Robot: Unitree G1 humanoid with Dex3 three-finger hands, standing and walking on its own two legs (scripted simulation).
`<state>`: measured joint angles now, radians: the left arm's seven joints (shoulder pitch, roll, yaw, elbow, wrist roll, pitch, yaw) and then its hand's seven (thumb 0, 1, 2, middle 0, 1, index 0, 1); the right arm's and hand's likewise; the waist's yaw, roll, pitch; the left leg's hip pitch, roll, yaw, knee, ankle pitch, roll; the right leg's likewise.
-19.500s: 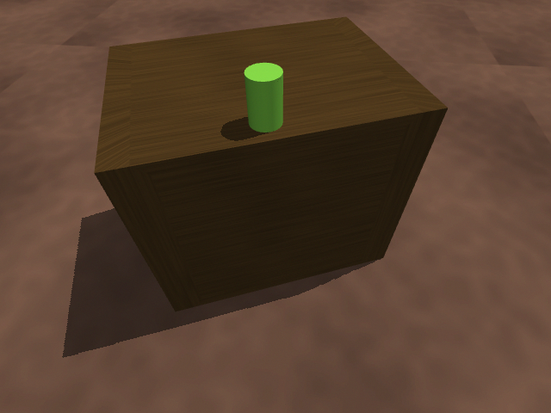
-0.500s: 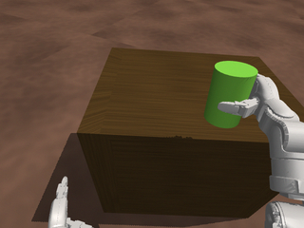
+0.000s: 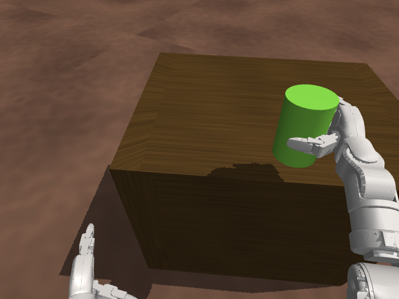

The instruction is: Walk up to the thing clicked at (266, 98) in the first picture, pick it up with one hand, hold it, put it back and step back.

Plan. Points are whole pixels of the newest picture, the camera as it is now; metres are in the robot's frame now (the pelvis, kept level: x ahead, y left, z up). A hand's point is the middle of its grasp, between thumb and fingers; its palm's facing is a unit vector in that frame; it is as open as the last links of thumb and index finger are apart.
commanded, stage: crouch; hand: right
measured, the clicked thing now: (301, 127) +0.40 -0.15 +0.17
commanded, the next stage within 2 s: lower in 0.24 s
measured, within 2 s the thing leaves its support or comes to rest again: rests again in 1.06 s
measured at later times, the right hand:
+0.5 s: hand (297, 124) +0.45 -0.17 +0.14, palm faces +0.11 +0.99 -0.04, open 12.0 cm
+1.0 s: hand (288, 145) +0.45 -0.16 +0.08, palm faces +0.10 +0.99 -0.04, open 12.0 cm
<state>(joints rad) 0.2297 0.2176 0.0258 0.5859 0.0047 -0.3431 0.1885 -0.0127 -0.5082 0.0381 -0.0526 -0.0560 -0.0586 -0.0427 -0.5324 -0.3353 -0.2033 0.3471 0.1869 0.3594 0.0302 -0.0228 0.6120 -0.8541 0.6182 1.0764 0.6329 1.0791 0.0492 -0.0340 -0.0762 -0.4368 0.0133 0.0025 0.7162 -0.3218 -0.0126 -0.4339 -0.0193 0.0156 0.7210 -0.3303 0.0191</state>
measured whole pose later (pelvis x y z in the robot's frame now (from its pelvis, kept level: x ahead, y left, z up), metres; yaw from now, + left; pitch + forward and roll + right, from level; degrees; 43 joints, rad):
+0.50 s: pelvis +0.00 +0.00 +0.00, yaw +1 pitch +5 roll +0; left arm 0.28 0.22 0.03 0.46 0.00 -0.26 0.13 -0.01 -0.51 0.04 -0.05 -0.05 -0.05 -0.04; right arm -0.66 -0.35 -0.29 0.67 0.12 0.10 0.04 -0.02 0.61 -0.84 0.64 1.06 0.65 1.06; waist 0.10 -0.02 -0.05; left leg -0.50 0.00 -0.01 0.72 -0.32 -0.01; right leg -0.49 -0.04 0.00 0.73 -0.33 0.02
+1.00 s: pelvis +0.01 +0.00 -0.01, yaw +2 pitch +8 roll +1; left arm 0.26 0.21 0.03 0.46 0.01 -0.19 0.09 -0.01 -0.53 0.05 -0.05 -0.04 -0.05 -0.04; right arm -0.57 -0.31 -0.28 0.73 0.11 -0.12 0.02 -0.02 0.61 -0.82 0.65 1.05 0.66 1.05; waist 0.12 0.00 -0.04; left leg -0.56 -0.01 -0.02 0.75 -0.32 -0.01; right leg -0.56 -0.04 0.00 0.77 -0.35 0.02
